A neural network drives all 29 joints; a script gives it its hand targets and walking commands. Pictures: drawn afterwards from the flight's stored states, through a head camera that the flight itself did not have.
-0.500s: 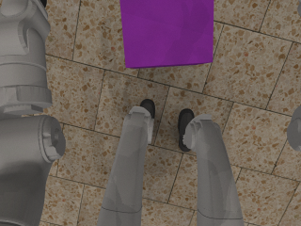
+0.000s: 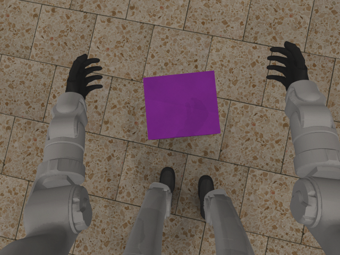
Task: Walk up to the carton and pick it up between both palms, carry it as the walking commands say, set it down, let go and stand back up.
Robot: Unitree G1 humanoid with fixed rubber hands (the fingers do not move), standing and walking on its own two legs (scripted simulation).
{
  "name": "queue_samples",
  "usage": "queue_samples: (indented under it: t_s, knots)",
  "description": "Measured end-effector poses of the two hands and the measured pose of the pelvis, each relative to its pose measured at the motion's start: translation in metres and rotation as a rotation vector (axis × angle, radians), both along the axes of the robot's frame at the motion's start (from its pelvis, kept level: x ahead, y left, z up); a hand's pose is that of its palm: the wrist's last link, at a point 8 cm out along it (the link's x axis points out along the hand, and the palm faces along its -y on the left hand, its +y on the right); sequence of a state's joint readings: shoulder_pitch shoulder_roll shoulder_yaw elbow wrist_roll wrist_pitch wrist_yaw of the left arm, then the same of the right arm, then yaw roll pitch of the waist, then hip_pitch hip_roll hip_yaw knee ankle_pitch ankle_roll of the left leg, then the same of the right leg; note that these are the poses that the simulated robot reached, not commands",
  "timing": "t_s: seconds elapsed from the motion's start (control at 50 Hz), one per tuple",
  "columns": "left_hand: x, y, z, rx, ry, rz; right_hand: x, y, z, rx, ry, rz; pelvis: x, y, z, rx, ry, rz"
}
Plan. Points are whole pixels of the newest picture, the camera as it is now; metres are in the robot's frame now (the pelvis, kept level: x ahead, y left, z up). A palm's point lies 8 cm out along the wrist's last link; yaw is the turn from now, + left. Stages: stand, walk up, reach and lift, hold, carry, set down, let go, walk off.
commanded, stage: let go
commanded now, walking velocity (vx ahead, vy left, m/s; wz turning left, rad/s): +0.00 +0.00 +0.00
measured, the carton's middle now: (180, 109) +0.47 +0.04 -0.57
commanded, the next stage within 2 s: stand in 1.14 s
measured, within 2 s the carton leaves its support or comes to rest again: neither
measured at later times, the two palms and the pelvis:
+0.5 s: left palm (54, 182) +0.26 +0.24 -0.01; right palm out of the picture +0.30 -0.22 -0.02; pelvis +0.06 -0.01 +0.07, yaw +1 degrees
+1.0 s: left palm (54, 209) +0.23 +0.22 +0.02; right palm out of the picture +0.24 -0.24 +0.02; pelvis +0.07 -0.01 +0.09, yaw +1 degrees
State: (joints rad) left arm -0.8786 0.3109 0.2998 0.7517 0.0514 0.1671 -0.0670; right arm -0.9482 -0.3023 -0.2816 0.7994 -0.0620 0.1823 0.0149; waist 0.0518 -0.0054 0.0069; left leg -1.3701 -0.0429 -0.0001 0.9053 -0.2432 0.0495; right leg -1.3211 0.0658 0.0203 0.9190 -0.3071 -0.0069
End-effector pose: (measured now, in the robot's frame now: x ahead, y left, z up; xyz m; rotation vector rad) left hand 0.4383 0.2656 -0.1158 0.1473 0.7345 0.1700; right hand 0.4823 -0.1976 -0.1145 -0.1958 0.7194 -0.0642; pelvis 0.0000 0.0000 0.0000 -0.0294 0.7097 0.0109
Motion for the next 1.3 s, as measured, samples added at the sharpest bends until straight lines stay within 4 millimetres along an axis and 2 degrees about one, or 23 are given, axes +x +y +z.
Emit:
queue_samples:
  t_s: [0.12,0.3,0.44,0.54,0.62,0.68,0.76,0.92,1.04,1.16,1.3]
  knots:
    - [-0.04,0.001,0.018,0.003,0.052,-0.042,-0.047,-0.011,0.015,-0.01,0.033,-0.006,0.02,0.001,0.019,0.006,-0.059,-0.007]
    - [-0.103,-0.005,0.066,-0.008,0.061,-0.041,-0.103,-0.013,0.055,0.007,0.047,-0.002,0.04,0.0,0.046,0.015,-0.212,-0.004]
    - [-0.153,-0.019,0.094,-0.018,0.069,-0.037,-0.153,-0.017,0.087,0.018,0.051,0.01,0.052,-0.005,0.065,0.025,-0.381,0.004]
    - [-0.187,-0.033,0.112,-0.016,0.078,-0.051,-0.192,-0.027,0.104,0.02,0.072,0.009,0.061,-0.008,0.076,0.033,-0.51,0.006]
    - [-0.207,-0.04,0.121,-0.021,0.088,-0.055,-0.215,-0.038,0.118,0.007,0.07,0.007,0.068,-0.011,0.082,0.039,-0.597,0.005]
    - [-0.215,-0.043,0.126,-0.016,0.091,-0.065,-0.229,-0.043,0.125,0.007,0.074,0.007,0.072,-0.013,0.085,0.042,-0.652,0.004]
    - [-0.215,-0.047,0.129,-0.024,0.082,-0.068,-0.239,-0.047,0.132,0.007,0.074,0.004,0.075,-0.016,0.086,0.045,-0.713,0.006]
    - [-0.205,-0.049,0.134,-0.013,0.073,-0.088,-0.243,-0.047,0.137,0.013,0.074,-0.007,0.075,-0.016,0.086,0.045,-0.789,0.003]
    - [-0.21,-0.046,0.132,-0.008,0.094,-0.085,-0.248,-0.044,0.135,0.008,0.088,-0.01,0.072,-0.013,0.085,0.042,-0.804,0.003]
    - [-0.222,-0.032,0.128,0.017,0.115,-0.033,-0.25,-0.044,0.133,-0.029,0.08,-0.007,0.07,-0.008,0.084,0.041,-0.775,0.009]
    - [-0.228,0.003,0.12,0.107,0.103,-0.033,-0.262,-0.074,0.129,-0.15,0.119,-0.043,0.078,-0.004,0.083,0.032,-0.714,0.001]
